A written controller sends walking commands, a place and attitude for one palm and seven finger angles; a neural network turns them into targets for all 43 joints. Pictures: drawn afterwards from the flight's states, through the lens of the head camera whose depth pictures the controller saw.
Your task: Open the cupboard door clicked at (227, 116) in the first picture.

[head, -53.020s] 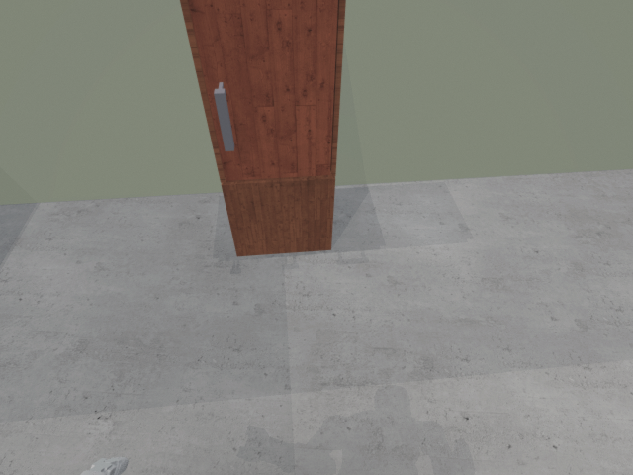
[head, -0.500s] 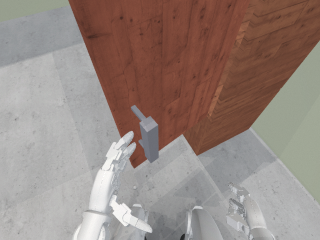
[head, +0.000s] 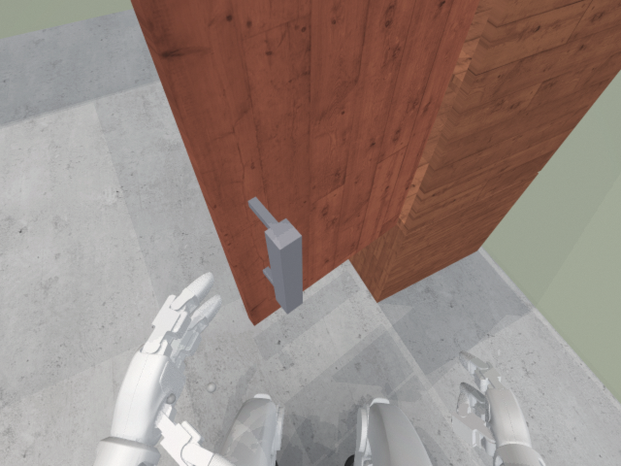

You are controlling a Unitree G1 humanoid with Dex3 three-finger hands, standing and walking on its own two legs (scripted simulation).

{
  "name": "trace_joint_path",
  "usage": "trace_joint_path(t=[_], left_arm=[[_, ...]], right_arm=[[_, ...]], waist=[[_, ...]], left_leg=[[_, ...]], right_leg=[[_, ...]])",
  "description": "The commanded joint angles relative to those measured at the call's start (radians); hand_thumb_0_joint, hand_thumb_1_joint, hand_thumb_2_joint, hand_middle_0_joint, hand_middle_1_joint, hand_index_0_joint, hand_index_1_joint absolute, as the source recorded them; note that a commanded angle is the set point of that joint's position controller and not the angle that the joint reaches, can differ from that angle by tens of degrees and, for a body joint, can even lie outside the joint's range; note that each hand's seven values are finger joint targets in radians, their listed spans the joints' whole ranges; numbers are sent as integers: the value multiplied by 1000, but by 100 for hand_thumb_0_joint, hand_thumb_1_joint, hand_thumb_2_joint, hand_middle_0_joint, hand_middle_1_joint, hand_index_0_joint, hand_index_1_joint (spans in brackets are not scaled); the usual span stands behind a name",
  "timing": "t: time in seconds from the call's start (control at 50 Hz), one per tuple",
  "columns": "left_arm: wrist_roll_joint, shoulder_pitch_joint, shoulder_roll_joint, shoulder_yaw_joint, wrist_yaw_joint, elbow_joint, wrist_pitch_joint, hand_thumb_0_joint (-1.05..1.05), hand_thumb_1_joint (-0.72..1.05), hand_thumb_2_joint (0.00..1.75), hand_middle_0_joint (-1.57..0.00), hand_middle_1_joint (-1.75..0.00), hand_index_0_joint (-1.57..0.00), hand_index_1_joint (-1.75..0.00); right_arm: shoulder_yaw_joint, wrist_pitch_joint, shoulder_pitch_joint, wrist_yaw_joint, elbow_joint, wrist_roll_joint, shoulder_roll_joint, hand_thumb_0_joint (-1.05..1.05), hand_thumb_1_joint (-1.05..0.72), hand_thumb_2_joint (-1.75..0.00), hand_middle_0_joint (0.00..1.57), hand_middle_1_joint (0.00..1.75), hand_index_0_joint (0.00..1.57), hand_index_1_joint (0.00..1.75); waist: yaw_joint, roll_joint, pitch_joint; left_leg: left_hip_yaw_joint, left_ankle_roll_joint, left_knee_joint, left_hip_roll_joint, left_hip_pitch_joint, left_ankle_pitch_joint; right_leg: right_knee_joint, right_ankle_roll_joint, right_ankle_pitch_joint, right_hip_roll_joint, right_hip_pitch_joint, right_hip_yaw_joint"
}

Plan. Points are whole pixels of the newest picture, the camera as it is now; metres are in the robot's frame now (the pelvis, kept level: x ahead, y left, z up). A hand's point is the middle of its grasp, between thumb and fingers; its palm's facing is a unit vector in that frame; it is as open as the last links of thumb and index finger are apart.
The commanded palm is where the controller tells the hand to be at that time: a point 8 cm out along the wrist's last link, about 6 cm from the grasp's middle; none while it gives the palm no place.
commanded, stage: draw the hand back to the body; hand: left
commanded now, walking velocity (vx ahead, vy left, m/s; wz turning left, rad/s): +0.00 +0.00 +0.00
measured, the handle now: (275, 259) +0.36 +0.07 +0.05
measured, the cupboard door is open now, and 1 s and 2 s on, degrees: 100 100 100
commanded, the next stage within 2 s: step back with the hand held close in 1.62 s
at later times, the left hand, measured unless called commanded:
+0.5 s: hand (128, 371) +0.20 +0.17 +0.14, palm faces -0.11 -0.99 -0.07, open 16.3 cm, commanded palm +0.17 +0.23 +0.16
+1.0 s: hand out of the picture +0.23 +0.25 +0.25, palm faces +0.34 -0.86 -0.38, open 12.0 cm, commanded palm +0.18 +0.30 +0.27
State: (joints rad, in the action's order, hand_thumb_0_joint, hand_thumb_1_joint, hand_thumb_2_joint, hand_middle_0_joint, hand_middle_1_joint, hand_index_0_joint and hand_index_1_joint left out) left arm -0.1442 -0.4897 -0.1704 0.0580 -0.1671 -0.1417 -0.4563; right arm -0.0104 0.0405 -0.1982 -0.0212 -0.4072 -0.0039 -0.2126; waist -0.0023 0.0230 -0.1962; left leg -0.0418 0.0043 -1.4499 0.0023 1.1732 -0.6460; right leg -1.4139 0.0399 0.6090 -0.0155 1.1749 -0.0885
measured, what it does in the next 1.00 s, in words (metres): rises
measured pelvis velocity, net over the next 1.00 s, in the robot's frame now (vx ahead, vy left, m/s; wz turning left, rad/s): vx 0.05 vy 0.02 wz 0.01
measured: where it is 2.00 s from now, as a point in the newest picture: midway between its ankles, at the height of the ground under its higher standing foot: outside the picture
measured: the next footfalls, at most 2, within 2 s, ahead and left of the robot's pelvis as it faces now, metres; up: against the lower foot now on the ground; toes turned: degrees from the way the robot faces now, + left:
none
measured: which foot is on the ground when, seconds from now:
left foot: down 0.00-1.00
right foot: down 0.00-1.00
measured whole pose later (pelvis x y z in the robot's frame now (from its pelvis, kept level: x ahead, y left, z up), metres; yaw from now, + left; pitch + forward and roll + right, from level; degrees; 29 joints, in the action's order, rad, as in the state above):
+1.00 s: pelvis +0.05 +0.02 +0.13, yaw +1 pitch +0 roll -1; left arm -0.05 -0.57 -0.32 -0.17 0.15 -0.42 0.00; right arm 0.08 0.08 -0.26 -0.11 -0.51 -0.02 -0.21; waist 0.04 0.06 -0.07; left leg -0.02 -0.03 -0.68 0.02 0.29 -0.40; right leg -0.64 -0.01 0.36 -0.02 0.29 -0.06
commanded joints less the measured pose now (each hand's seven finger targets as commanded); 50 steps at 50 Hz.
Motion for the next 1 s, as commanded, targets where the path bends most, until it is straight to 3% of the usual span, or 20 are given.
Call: trace_joint_path(t=[0.0,0.02,0.06,0.08,0.12,0.16,0.24,0.32,0.42,0.52,0.54,0.56,0.58,0.6,0.62,0.66,0.72,0.84,0.96,0.98], left_arm=[[-17,3,-34,6,-24,-222,-67,0,-50,30,-15,-30,-15,-30],[-15,3,-36,5,-23,-220,-61,0,-50,30,-15,-30,-15,-30],[-21,1,-124,-75,-10,-317,-44,0,-50,30,-15,-30,-15,-30],[-24,-16,-140,-94,-4,-349,-29,0,-50,30,-15,-30,-15,-30],[-27,-44,-122,-90,2,-373,8,0,-50,30,-15,-30,-15,-30],[-45,-72,-123,-113,5,-367,48,0,-50,30,-15,-30,-15,-30],[-60,-76,-112,-100,-16,-369,91,0,-50,30,-15,-30,-15,-30],[-83,-101,-140,-140,-40,-341,99,0,-50,30,-15,-30,-15,-30],[-118,-101,-185,-210,-61,-371,92,0,-50,30,-15,-30,-15,-30],[-154,-123,-207,-253,-92,-396,111,0,-32,37,-16,-30,-16,-30],[2,-176,-341,-293,72,-437,210,0,-29,39,-16,-30,-16,-30],[25,-215,-260,-250,152,-458,273,0,-26,40,-16,-30,-16,-30],[51,-229,-209,-196,196,-486,320,0,-22,42,-16,-30,-16,-30],[66,-231,-212,-196,230,-489,354,0,-18,43,-16,-30,-16,-30],[79,-222,-225,-204,255,-489,377,0,-15,45,-16,-30,-16,-30],[91,-181,-253,-229,289,-492,403,0,-8,48,-16,-30,-16,-30],[106,-124,-261,-235,316,-498,415,0,2,52,-17,-30,-17,-30],[106,-44,-280,-285,331,-499,406,0,23,62,-18,-30,-18,-30],[99,-18,-317,-374,325,-487,385,0,44,70,-18,-30,-18,-30],[96,-6,-309,-374,321,-501,382,0,48,72,-19,-30,-19,-30]], right_arm=[[-50,65,40,-13,162,-6,-117,0,-90,-90,20,30,20,30],[-51,65,37,-13,162,-7,-118,0,-90,-90,20,30,20,30],[-52,57,37,-18,178,-8,-120,0,-90,-90,20,30,20,30],[-50,50,34,-20,188,-12,-116,0,-90,-90,20,30,20,30],[-47,37,26,-23,199,-21,-110,0,-90,-90,20,30,20,30],[-46,27,20,-29,199,-28,-107,0,-90,-90,20,30,20,30],[-38,24,8,-40,201,-35,-116,0,-90,-90,20,30,20,30],[-31,30,5,-49,199,-37,-117,0,-90,-90,20,30,20,30],[-24,42,-5,-56,208,-43,-121,0,-90,-90,20,30,20,30],[-20,59,-7,-55,203,-54,-121,0,-90,-90,20,30,20,30],[-21,28,-16,-92,216,-44,-112,0,-90,-90,20,30,20,30],[-9,22,-13,-101,223,-39,-96,0,-90,-90,20,30,20,30],[-4,13,-22,-104,216,-38,-94,0,-90,-90,20,30,20,30],[-1,6,-28,-106,203,-36,-95,0,-90,-90,20,30,20,30],[0,2,-29,-109,196,-34,-97,0,-90,-90,20,30,20,30],[4,6,-19,-115,179,-27,-106,0,-90,-90,20,30,20,30],[16,26,-13,-120,156,-26,-110,0,-90,-90,20,30,20,30],[31,77,26,-111,100,-22,-110,0,-90,-90,20,30,20,30],[33,113,65,-93,46,-15,-109,0,-90,-90,20,30,20,30],[34,116,72,-90,41,-14,-106,0,-90,-90,20,30,20,30]], waist=[[-24,-25,-244],[-27,-31,-241],[8,2,-296],[20,8,-318],[14,20,-295],[7,-14,-271],[-24,-25,-189],[-25,-31,-119],[-12,16,-91],[-9,40,-76],[66,57,-125],[41,64,-73],[32,111,-46],[26,105,-26],[21,52,-13],[18,5,-8],[17,40,18],[31,43,78],[55,40,113],[53,65,124]], left_leg=[[-4,-26,187,28,-124,220],[-5,-27,187,27,-122,211],[-4,-27,218,27,-156,235],[1,-26,238,30,-184,249],[2,-26,280,30,-231,256],[0,-28,310,29,-243,252],[-4,-27,363,25,-289,231],[-3,-25,413,25,-322,218],[1,-23,477,25,-397,237],[1,-22,531,21,-480,313],[20,-21,618,1,-525,347],[13,-20,645,8,-543,353],[15,-20,657,1,-570,383],[9,-20,669,-5,-591,414],[7,-23,678,-9,-611,430],[7,-28,703,-9,-650,457],[1,-27,757,-12,-726,479],[-14,-20,868,-14,-820,478],[-10,-9,947,-19,-894,590],[-4,-8,956,-19,-910,607]], right_leg=[[234,-4,-177,20,-223,81],[236,-6,-166,20,-217,79],[248,-1,-176,22,-277,83],[263,-1,-193,21,-314,87],[292,-6,-209,25,-332,70],[335,-10,-202,30,-374,65],[395,-20,-188,30,-389,48],[455,-21,-162,29,-427,46],[511,-18,-167,31,-486,41],[553,-19,-263,37,-561,30],[600,-5,-277,5,-630,75],[622,-8,-283,10,-636,56],[626,-11,-306,5,-643,46],[639,-12,-328,5,-661,35],[657,-15,-344,7,-676,30],[697,-17,-383,7,-728,31],[737,-18,-390,2,-764,27],[819,-17,-383,1,-859,22],[887,-15,-467,6,-970,20],[896,-16,-485,4,-978,22]])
